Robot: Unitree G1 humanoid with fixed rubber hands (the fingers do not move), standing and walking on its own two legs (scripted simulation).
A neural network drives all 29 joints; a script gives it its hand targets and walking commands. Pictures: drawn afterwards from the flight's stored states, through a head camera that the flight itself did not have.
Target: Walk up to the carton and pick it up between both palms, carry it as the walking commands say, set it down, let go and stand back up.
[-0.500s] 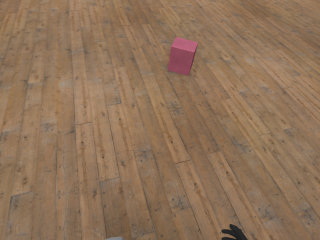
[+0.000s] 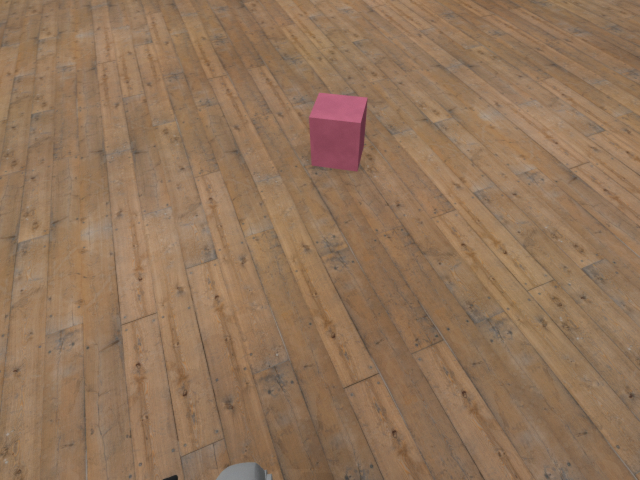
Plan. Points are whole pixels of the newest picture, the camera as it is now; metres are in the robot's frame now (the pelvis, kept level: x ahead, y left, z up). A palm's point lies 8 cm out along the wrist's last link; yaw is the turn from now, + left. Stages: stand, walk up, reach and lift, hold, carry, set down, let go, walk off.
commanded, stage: walk up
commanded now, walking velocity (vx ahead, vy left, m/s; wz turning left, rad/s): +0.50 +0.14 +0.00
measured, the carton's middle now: (338, 132) +1.57 -0.06 -0.64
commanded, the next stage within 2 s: none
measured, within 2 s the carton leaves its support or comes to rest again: neither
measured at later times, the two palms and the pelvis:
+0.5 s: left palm (148, 359) +0.31 +0.29 -0.14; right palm (451, 393) +0.25 -0.19 -0.13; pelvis +0.25 +0.05 +0.00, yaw -1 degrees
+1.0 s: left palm (225, 277) +0.45 +0.18 -0.12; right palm (466, 215) +0.60 -0.29 -0.13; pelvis +0.50 -0.04 +0.01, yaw +0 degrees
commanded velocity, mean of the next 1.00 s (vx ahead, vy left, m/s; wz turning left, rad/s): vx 0.50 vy -0.05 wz -0.01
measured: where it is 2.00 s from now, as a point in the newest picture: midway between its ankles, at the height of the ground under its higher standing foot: (334, 250)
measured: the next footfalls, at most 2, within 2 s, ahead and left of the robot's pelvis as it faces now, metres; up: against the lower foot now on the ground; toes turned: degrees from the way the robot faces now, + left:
left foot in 0.24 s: +0.28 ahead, +0.18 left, +0.00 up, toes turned +11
right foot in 0.70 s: +0.51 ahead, -0.13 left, +0.00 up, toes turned -11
